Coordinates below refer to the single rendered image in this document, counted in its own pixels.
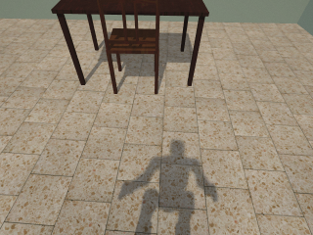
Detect table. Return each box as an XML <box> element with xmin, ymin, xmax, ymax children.
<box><xmin>51</xmin><ymin>0</ymin><xmax>209</xmax><ymax>86</ymax></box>

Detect chair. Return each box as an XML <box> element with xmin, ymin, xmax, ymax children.
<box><xmin>97</xmin><ymin>0</ymin><xmax>160</xmax><ymax>94</ymax></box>

